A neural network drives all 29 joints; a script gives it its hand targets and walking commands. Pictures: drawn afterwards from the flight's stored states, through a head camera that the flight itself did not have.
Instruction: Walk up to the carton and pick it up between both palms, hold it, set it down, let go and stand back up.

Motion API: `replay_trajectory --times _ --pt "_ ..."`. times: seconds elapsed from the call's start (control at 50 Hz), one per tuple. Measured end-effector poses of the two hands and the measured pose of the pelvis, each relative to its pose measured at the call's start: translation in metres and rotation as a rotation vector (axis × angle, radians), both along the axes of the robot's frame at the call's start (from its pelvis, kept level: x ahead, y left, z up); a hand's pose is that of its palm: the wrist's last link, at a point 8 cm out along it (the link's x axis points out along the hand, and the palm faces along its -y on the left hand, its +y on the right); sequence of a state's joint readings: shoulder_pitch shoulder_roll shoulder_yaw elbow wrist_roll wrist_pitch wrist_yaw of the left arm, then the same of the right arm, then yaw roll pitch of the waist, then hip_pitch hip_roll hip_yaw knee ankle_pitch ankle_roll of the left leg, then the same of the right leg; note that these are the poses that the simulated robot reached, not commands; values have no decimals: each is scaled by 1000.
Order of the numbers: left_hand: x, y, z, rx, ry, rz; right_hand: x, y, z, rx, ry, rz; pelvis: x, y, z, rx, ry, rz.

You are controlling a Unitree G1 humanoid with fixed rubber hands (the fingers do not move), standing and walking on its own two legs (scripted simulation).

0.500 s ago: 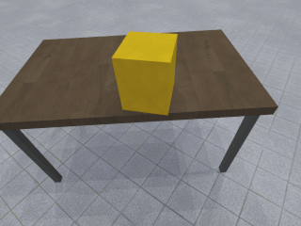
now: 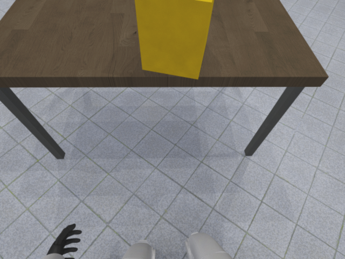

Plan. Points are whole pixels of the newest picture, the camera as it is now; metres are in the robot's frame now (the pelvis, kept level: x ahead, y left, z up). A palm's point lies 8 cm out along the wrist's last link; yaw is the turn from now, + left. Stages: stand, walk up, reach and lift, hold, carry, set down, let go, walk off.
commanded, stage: walk up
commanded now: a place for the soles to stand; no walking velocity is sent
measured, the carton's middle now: (177, 23) +0.80 -0.01 +0.08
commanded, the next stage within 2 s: none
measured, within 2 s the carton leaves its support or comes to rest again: neither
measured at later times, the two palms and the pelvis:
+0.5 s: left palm out of the picture -0.04 +0.29 -0.10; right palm out of the picture +0.01 -0.29 -0.11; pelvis -0.08 -0.01 +0.01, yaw +2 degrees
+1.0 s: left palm out of the picture -0.05 +0.28 -0.09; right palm out of the picture -0.01 -0.29 -0.08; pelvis -0.09 +0.00 +0.04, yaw +1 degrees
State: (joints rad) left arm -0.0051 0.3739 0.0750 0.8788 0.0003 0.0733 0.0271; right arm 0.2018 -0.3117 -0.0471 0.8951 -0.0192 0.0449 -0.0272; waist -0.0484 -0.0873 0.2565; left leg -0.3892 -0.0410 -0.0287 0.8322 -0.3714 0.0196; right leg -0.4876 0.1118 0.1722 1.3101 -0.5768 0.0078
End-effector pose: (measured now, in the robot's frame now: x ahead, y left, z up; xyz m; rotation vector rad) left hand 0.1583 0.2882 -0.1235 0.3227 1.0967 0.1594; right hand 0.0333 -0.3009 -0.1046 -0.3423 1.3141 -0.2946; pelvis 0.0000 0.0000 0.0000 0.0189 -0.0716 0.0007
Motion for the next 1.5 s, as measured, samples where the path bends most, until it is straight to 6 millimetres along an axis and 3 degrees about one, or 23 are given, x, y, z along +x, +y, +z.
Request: replay_trajectory --times 0.14,0.3,0.42,0.6,0.78,0.92,1.24,1.38,1.5 --pt "-75 -12 -6 22 97 2 -7 -16 -10 16 -109 25 -34 -16 -7 -22 2 -37" --pt "-157 -14 16 40 115 95 -7 -24 -15 37 -131 36 -59 -14 2 -38 -8 1" --pt "-191 0 17 33 118 135 -12 -6 -10 52 -139 99 -74 -6 5 12 -18 12" --pt "-216 6 21 16 100 143 -19 18 4 104 -163 120 -88 -6 16 -30 -24 28" --pt "-220 5 25 -21 125 141 -39 22 17 105 -128 104 -92 0 29 -28 -13 15" --pt "-218 -5 31 -35 168 124 -43 17 22 111 -89 72 -87 -2 39 -29 1 14" --pt "-166 -16 45 -37 89 74 -27 16 23 139 -117 65 -80 -7 45 -20 10 3" --pt "-165 8 45 -32 32 102 -20 5 24 92 -130 88 -58 6 36 -55 10 31" --pt "-166 43 32 1 149 102 -19 8 33 37 -157 53 -30 24 29 -17 7 11"
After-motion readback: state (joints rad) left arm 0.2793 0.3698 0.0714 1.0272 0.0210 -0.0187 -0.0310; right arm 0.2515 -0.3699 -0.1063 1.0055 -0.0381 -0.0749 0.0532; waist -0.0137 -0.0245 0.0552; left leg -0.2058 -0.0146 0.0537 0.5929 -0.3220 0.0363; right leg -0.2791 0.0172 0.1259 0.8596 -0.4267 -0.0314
